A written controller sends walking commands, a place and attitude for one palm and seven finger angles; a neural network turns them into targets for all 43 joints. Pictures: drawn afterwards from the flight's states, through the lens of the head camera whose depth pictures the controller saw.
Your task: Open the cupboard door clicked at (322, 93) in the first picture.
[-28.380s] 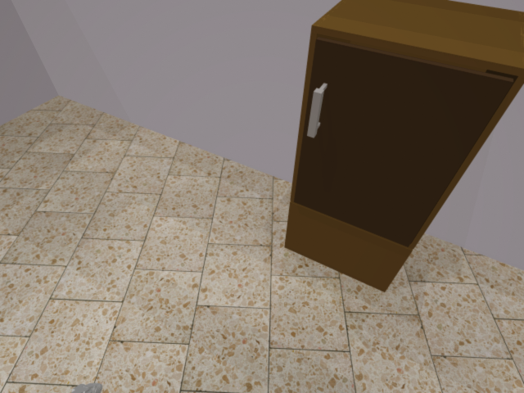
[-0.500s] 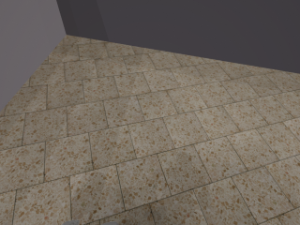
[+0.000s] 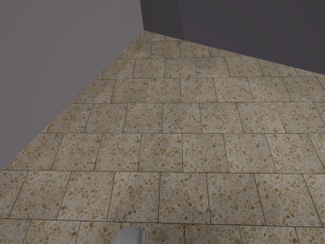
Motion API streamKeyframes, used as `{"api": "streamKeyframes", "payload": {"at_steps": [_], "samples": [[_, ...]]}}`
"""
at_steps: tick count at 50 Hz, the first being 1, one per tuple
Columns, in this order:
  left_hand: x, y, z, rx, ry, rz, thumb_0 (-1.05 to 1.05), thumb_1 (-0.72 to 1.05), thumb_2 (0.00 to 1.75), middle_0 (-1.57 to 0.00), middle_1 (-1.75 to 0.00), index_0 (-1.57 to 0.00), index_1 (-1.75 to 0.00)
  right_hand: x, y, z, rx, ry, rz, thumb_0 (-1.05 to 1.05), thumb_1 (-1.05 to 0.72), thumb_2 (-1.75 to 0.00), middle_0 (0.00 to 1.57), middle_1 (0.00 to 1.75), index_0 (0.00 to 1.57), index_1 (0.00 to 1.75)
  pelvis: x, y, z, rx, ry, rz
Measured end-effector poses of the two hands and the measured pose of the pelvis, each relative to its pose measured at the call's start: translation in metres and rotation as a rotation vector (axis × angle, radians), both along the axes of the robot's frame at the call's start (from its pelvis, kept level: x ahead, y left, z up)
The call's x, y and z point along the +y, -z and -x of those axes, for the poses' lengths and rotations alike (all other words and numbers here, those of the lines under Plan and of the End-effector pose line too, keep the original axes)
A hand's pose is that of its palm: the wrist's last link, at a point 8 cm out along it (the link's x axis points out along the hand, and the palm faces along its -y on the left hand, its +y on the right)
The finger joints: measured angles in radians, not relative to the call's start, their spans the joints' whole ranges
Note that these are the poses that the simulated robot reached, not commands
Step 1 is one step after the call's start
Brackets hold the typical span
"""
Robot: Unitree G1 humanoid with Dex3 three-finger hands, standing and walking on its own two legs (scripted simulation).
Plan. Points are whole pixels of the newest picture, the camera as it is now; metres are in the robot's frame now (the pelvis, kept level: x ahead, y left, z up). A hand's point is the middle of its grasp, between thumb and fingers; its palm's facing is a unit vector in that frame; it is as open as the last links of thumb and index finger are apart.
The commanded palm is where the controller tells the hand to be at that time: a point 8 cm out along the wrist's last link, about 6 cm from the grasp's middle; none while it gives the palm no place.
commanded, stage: turn to face it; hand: left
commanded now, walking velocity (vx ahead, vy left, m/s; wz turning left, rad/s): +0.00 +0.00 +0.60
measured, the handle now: out of the picture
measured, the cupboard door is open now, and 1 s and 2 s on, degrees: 41 41 41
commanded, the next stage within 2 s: none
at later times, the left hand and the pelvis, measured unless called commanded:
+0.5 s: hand out of the picture +0.05 +0.24 -0.16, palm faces +0.32 -0.91 -0.27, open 7.4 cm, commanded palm none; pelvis +0.02 +0.00 +0.00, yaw +17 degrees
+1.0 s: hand out of the picture -0.04 +0.18 -0.19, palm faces +0.62 -0.75 -0.22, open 7.3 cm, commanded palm none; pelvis +0.03 -0.02 -0.02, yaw +38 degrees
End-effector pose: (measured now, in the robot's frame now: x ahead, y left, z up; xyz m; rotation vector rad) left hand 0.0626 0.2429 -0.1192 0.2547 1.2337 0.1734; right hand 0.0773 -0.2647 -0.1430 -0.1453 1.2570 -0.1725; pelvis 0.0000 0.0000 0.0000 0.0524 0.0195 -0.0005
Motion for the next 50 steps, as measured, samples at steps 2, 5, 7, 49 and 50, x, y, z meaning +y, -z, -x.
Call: {"api": "streamKeyframes", "payload": {"at_steps": [2, 5, 7, 49, 50], "samples": [[-0.005, 0.003, 0.013, 0.015, -0.037, 0.02, 0.0, 0.91, 0.9, -0.2, -0.29, -0.2, -0.3, 0.003, -0.003, -0.015, -0.003, -0.042, 0.0, 0.0, -0.91, -0.9, 0.2, 0.3, 0.2, 0.3, -0.002, -0.001, -0.002, 0.001, -0.03, -0.001], [-0.006, 0.01, 0.034, 0.035, -0.105, 0.039, 0.0, 0.91, 0.89, -0.2, -0.3, -0.21, -0.3, 0.012, -0.005, -0.041, -0.016, -0.115, 0.006, 0.0, -0.91, -0.9, 0.2, 0.3, 0.2, 0.3, -0.002, 0.001, -0.004, 0.001, -0.076, 0.004], [-0.002, 0.016, 0.048, 0.052, -0.149, 0.049, 0.0, 0.91, 0.89, -0.2, -0.3, -0.21, -0.3, 0.022, -0.007, -0.061, -0.035, -0.166, 0.011, 0.0, -0.91, -0.9, 0.2, 0.3, 0.2, 0.3, 0.0, 0.003, -0.005, 0.0, -0.105, 0.01], [-0.03, 0.041, 0.133, -0.009, -0.685, 0.073, 0.0, 0.9, 0.89, -0.21, -0.3, -0.21, -0.3, 0.095, -0.005, -0.191, -0.074, -0.701, 0.045, 0.0, -0.91, -0.9, 0.2, 0.3, 0.2, 0.3, -0.017, 0.021, -0.035, -0.017, -0.658, 0.031], [-0.029, 0.044, 0.142, 0.013, -0.702, 0.072, 0.0, 0.9, 0.89, -0.2, -0.3, -0.21, -0.3, 0.102, -0.006, -0.195, -0.093, -0.718, 0.045, 0.0, -0.91, -0.9, 0.2, 0.3, 0.2, 0.3, -0.016, 0.022, -0.034, -0.016, -0.666, 0.029]]}}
